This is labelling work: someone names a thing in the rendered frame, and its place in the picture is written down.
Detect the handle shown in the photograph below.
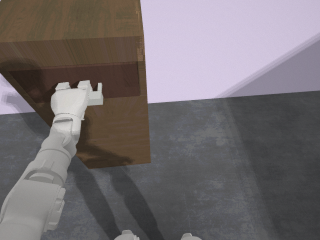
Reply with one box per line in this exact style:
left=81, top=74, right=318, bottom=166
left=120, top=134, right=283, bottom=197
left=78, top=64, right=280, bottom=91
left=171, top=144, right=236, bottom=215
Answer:
left=88, top=83, right=104, bottom=106

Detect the left robot hand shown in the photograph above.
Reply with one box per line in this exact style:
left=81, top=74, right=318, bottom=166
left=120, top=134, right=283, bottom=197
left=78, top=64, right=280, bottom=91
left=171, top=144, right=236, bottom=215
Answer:
left=50, top=80, right=93, bottom=121

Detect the cabinet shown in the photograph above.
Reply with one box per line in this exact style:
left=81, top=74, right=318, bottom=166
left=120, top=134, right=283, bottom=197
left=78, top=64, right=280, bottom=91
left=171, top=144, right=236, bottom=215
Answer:
left=0, top=0, right=151, bottom=169

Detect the robot shin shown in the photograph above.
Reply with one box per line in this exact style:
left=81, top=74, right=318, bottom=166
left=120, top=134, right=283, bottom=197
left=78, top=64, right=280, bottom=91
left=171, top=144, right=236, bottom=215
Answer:
left=181, top=233, right=192, bottom=239
left=122, top=230, right=134, bottom=235

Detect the robot right shin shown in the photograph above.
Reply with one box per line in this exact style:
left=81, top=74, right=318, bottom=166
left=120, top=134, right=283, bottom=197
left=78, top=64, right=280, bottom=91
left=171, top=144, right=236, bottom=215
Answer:
left=181, top=233, right=192, bottom=239

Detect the drawer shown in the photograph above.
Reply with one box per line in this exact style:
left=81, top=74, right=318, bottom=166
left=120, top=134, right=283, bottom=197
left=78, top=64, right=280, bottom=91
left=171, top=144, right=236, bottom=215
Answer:
left=8, top=61, right=140, bottom=104

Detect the robot left upper arm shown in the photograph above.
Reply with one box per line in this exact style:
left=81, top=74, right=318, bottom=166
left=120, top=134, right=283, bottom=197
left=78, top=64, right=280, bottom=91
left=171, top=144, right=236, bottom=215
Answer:
left=0, top=179, right=66, bottom=240

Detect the robot left shin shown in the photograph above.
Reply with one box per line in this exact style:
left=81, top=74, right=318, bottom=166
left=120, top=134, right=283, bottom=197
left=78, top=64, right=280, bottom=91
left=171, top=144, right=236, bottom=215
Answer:
left=122, top=230, right=134, bottom=235

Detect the left robot forearm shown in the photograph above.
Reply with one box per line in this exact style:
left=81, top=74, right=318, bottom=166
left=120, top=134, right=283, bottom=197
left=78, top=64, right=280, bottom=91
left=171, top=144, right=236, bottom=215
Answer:
left=0, top=113, right=82, bottom=223

